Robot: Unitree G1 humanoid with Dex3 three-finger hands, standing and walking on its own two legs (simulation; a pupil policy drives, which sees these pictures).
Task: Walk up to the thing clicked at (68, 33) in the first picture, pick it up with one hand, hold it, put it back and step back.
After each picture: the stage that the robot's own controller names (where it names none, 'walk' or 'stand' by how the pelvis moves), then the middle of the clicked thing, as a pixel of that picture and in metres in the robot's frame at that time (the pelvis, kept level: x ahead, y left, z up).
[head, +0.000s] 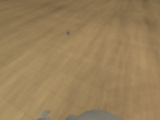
stand; (68, 32) +2.21 +0.67 -0.72
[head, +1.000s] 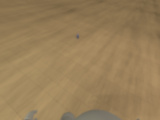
walk; (77, 36) +2.14 +0.30 -0.70
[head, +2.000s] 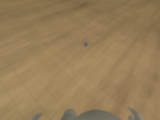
walk; (85, 43) +1.54 +0.10 -0.71
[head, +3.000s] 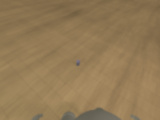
walk; (78, 63) +1.02 +0.18 -0.71
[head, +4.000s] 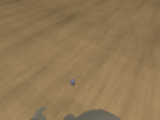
walk; (72, 82) +0.61 +0.22 -0.70
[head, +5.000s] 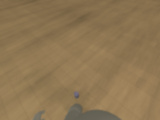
walk; (76, 95) +0.40 +0.20 -0.70
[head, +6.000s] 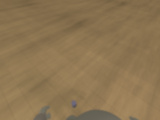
stand; (74, 104) +0.33 +0.17 -0.72
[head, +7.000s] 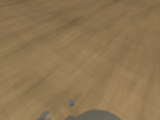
stand; (71, 103) +0.32 +0.20 -0.73
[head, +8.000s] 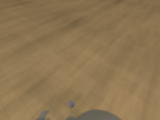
stand; (71, 104) +0.31 +0.20 -0.73
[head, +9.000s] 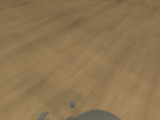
stand; (72, 104) +0.31 +0.20 -0.73
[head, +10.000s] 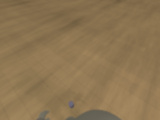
go down; (71, 104) +0.30 +0.20 -0.73
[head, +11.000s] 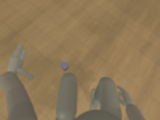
go down; (64, 66) +0.40 +0.21 -0.36
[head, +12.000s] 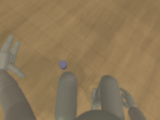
go down; (63, 65) +0.40 +0.22 -0.31
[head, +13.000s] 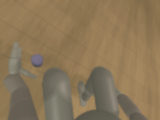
close in; (37, 61) +0.38 +0.26 -0.22
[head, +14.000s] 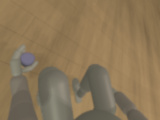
close; (27, 60) +0.38 +0.26 -0.22
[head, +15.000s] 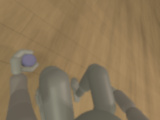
lift; (28, 61) +0.37 +0.25 -0.22
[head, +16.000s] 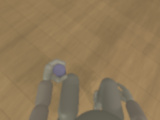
lift; (60, 71) +0.31 +0.21 -0.05
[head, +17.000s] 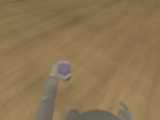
hold; (65, 72) +0.33 +0.17 +0.06
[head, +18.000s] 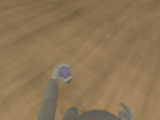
hold; (66, 75) +0.33 +0.17 +0.01
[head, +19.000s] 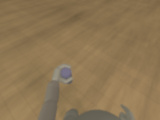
hold; (67, 76) +0.32 +0.16 +0.02
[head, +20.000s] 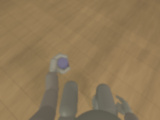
crouch; (64, 65) +0.38 +0.18 -0.07
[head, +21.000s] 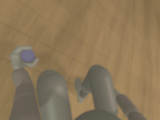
lower; (29, 58) +0.40 +0.26 -0.22
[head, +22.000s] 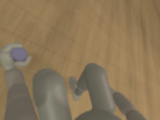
lower; (19, 56) +0.41 +0.27 -0.23
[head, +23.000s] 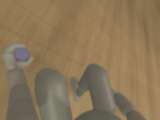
lower; (22, 56) +0.40 +0.27 -0.22
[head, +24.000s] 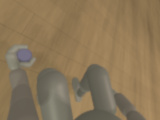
lower; (25, 57) +0.40 +0.27 -0.22
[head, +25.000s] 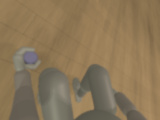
loosen; (30, 59) +0.38 +0.25 -0.22
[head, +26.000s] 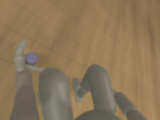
withdraw; (31, 60) +0.39 +0.25 -0.23
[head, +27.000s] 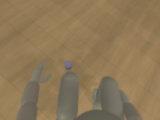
walk; (68, 65) +0.41 +0.19 -0.33
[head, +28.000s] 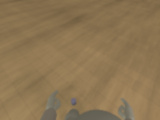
stand; (73, 101) +0.33 +0.15 -0.66
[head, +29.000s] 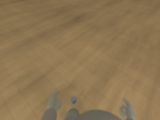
stand; (73, 100) +0.35 +0.17 -0.67
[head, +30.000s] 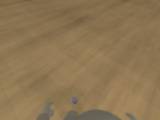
stand; (74, 100) +0.35 +0.16 -0.69
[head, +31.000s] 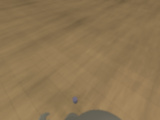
walk; (75, 100) +0.37 +0.16 -0.72
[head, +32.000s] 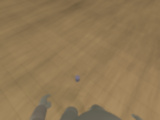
walk; (77, 78) +0.57 +0.12 -0.70
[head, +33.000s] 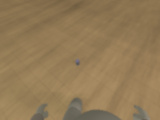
walk; (77, 62) +0.90 +0.25 -0.69
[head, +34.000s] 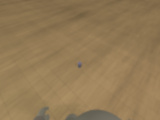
stand; (79, 64) +1.00 +0.18 -0.71
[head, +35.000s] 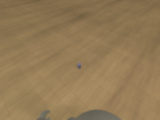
stand; (79, 65) +0.99 +0.19 -0.73
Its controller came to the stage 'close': yes
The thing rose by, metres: 0.73
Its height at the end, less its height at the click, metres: +0.00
